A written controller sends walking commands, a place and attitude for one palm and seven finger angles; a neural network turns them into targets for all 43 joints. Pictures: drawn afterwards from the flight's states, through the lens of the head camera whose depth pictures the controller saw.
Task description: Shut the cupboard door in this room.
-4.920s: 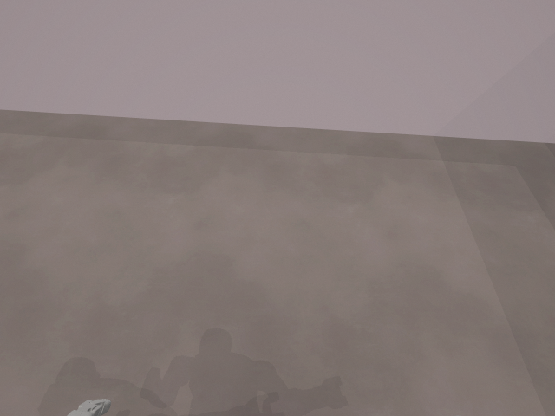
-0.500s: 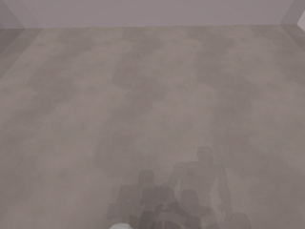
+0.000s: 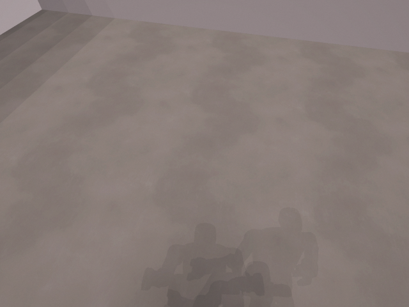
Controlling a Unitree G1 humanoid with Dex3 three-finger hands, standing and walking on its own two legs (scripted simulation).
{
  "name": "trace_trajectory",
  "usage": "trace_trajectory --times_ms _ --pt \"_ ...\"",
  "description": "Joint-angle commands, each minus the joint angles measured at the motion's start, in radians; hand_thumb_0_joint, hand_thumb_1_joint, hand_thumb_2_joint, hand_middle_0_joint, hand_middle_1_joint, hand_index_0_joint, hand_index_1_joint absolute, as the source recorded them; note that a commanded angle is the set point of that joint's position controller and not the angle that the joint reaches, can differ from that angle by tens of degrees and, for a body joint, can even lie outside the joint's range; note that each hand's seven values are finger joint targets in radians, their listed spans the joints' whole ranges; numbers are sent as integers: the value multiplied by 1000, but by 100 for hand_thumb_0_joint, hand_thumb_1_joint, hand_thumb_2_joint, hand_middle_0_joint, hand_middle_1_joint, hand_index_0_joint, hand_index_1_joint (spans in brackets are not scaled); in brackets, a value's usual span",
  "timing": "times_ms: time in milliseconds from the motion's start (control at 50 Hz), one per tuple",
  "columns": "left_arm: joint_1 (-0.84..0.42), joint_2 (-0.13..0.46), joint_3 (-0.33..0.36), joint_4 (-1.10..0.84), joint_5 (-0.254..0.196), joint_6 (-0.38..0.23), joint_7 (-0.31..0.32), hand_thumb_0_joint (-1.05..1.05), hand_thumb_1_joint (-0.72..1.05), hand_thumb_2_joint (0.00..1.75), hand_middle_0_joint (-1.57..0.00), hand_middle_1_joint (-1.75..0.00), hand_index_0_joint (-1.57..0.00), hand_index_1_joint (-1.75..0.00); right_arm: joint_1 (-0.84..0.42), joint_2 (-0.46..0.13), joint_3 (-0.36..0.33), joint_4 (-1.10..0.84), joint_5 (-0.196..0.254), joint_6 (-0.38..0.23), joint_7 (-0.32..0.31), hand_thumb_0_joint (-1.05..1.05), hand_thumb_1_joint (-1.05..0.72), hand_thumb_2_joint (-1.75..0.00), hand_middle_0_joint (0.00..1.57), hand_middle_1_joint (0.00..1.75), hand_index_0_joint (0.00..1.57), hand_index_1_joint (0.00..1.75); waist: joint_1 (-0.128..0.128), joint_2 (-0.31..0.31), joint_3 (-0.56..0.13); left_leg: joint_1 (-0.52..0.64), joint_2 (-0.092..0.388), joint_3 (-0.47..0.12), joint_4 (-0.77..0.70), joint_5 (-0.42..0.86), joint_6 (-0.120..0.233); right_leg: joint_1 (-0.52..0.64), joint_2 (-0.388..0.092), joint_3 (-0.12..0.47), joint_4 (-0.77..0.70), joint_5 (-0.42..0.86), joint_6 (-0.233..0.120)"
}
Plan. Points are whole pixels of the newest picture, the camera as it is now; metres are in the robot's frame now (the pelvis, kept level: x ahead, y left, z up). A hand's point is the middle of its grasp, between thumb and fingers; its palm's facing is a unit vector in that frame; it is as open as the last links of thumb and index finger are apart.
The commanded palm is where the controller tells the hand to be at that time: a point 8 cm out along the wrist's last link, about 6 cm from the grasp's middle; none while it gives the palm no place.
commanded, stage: turn or walk to find it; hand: left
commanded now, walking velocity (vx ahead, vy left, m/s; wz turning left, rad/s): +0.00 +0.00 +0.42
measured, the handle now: out of the picture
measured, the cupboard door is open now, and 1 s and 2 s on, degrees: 74 74 74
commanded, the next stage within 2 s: none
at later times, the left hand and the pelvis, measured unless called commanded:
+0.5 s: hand out of the picture -0.03 +0.20 -0.18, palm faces +0.28 -0.93 -0.23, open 7.4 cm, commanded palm none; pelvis -0.03 +0.00 -0.01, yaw +15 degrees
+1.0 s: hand out of the picture -0.03 +0.18 -0.14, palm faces +0.45 -0.85 -0.28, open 7.4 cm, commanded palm none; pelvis -0.03 -0.04 +0.00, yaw +27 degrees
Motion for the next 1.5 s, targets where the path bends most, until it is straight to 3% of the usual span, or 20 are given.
trace_trajectory --times_ms 0,20,60,80,180,360,440,460,480,500,600,740,840,880,900,960,1240,1320,1380,1480 --pt "86 71 21 -63 -1 -37 13 0 90 90 -20 -30 -20 -30 -1 -212 -64 -70 3 -5 -15 0 -90 -90 20 30 20 30 23 151 -96 1 222 -253 -60 340 120 143 30 -17 -264 129 -10" --pt "120 87 24 -57 2 -47 16 0 90 90 -20 -30 -20 -30 -3 -194 -64 -77 9 -5 -12 0 -90 -90 20 30 20 30 40 90 -113 -52 178 -231 -1 269 79 243 10 -6 -408 231 -15" --pt "135 238 52 -69 25 -63 28 0 90 90 -20 -30 -20 -30 6 -94 -49 -116 17 -6 -1 0 -90 -90 20 30 20 30 53 -293 -92 -342 -38 -6 368 -313 -46 364 -391 374 -544 406 -176" --pt "125 221 53 -78 13 -63 30 0 90 90 -20 -30 -20 -30 -6 -147 -66 -104 4 12 -5 0 -90 -90 20 30 20 30 61 -287 -93 -300 11 -74 535 -346 -40 233 -412 367 -565 362 -224" --pt "-34 124 24 -111 15 -65 28 0 90 90 -20 -30 -20 -30 65 -116 -66 -28 2 32 18 0 -90 -90 20 30 20 30 -20 -128 0 -282 57 -14 740 -114 -72 115 -242 76 -553 255 -172" --pt "94 187 46 -40 27 -56 25 0 90 90 -20 -30 -20 -30 -41 -90 -41 -51 16 16 13 0 -90 -90 20 30 20 30 59 -184 -57 -181 70 86 327 -253 -79 272 -305 25 -454 514 -218" --pt "68 187 50 -29 14 -45 21 0 90 90 -20 -30 -20 -30 69 -106 -37 -25 16 -5 6 0 -90 -90 20 30 20 30 0 -141 -125 41 57 124 -26 -20 -58 215 -266 -71 -283 540 -131" --pt "77 153 44 -36 5 -37 17 0 90 90 -20 -30 -20 -30 94 -158 -47 -21 13 -14 7 0 -90 -90 20 30 20 30 -15 8 -144 175 133 26 -116 104 -30 87 -212 -113 -146 392 -78" --pt "80 85 31 -76 1 -31 10 0 90 90 -20 -30 -20 -30 119 -257 -69 -30 5 -19 2 0 -90 -90 20 30 20 30 -27 301 -126 257 382 -289 -143 416 85 -168 -84 -151 40 -52 -4" --pt "0 82 18 -104 11 -24 12 0 90 90 -20 -30 -20 -30 165 -289 -76 -20 4 -12 -6 0 -90 -90 20 30 20 30 -65 247 -107 178 459 -326 -153 505 178 -175 -58 -72 190 -197 -7" --pt "8 84 25 -49 6 -23 1 0 90 90 -20 -30 -20 -30 41 -199 -44 -40 5 -28 -29 0 -90 -90 20 30 20 30 -5 166 -88 153 274 -144 -115 569 131 -172 -45 8 282 7 3" --pt "-30 64 16 -77 -1 -24 8 0 90 90 -20 -30 -20 -30 56 -217 -57 -42 0 -15 -23 0 -90 -90 20 30 20 30 -27 161 -80 132 270 -207 -103 521 152 -61 -2 -3 23 -25 4" --pt "99 81 23 -56 -2 -44 14 0 90 90 -20 -30 -20 -30 -3 -205 -64 -70 6 -6 -14 0 -90 -90 20 30 20 30 40 121 -107 -32 199 -225 -4 333 86 220 18 -21 -358 217 -13" --pt "143 233 49 -55 23 -64 26 0 90 90 -20 -30 -20 -30 15 -89 -46 -108 18 -8 -3 0 -90 -90 20 30 20 30 53 -303 -101 -336 -32 -4 340 -278 -46 399 -360 360 -527 400 -151" --pt "131 232 50 -70 10 -64 26 0 90 90 -20 -30 -20 -30 5 -148 -62 -99 5 12 -8 0 -90 -90 20 30 20 30 67 -327 -89 -291 12 -72 515 -364 -42 234 -415 382 -572 342 -208" --pt "-30 141 30 -109 12 -59 26 0 90 90 -20 -30 -20 -30 33 -137 -70 -45 3 27 12 0 -90 -90 20 30 20 30 -15 -100 8 -290 50 -55 740 -173 -50 107 -278 179 -567 210 -186" --pt "126 184 41 -16 25 -58 26 0 90 90 -20 -30 -20 -30 -45 -93 -29 -44 18 15 9 0 -90 -90 20 30 20 30 63 -181 -88 -163 66 89 315 -245 -75 301 -311 12 -446 605 -227" --pt "87 186 46 -5 16 -48 22 0 90 90 -20 -30 -20 -30 41 -104 -28 -25 17 -2 4 0 -90 -90 20 30 20 30 7 -152 -115 30 62 126 10 -53 -53 222 -286 -69 -326 533 -152" --pt "42 77 17 -75 9 -26 10 0 90 90 -20 -30 -20 -30 115 -290 -66 -27 4 -7 -3 0 -90 -90 20 30 20 30 -46 292 -75 169 450 -319 -200 349 160 -182 -67 -111 131 -189 -10" --pt "53 92 29 -23 13 -15 0 0 90 90 -20 -30 -20 -30 -25 -200 -40 -52 7 -20 -23 0 -90 -90 20 30 20 30 13 161 -29 53 275 -146 -191 263 124 -158 -57 2 289 38 -4"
